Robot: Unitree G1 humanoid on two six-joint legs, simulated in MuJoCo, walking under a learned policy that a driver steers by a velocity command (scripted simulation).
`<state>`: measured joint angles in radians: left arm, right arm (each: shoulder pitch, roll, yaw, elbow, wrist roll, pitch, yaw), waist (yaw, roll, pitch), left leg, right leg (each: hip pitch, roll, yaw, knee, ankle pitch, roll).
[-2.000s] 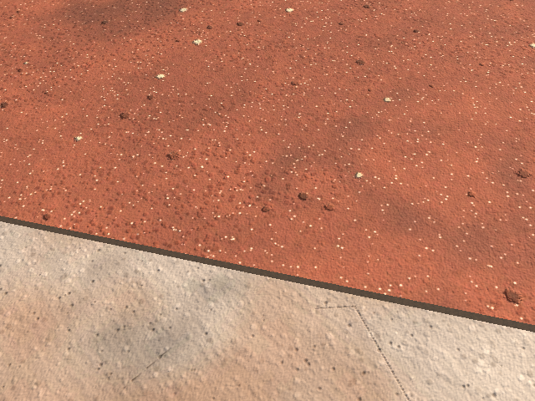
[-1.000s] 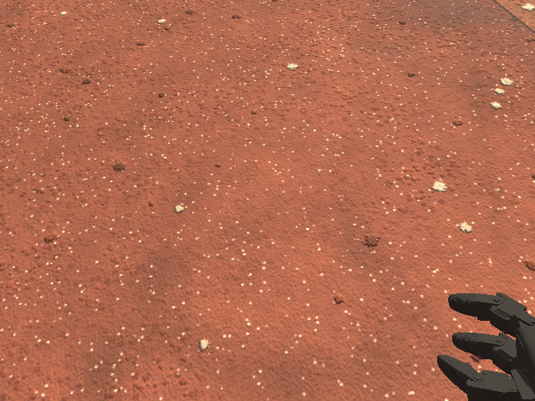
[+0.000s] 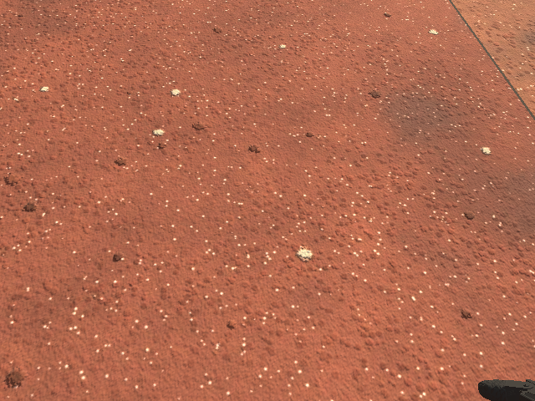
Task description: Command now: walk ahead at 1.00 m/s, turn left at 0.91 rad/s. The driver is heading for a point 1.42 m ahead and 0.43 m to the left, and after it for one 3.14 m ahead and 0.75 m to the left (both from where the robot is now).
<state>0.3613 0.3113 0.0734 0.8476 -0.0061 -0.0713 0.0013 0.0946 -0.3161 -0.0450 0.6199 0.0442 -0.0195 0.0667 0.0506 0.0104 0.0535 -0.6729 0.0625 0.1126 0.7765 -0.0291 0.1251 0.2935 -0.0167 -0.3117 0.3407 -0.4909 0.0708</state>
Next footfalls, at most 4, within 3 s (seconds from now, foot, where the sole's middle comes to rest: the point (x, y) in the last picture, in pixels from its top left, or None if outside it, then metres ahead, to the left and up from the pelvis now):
0.02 left None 0.23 0.06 -0.74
0.46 right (295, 329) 0.67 -0.05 -0.74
0.96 left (120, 255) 0.85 0.45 -0.74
1.42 right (127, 141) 1.31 0.53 -0.74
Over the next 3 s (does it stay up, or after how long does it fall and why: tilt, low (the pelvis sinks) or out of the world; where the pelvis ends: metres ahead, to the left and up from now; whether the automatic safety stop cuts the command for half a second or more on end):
stays up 2.47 0.55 0.04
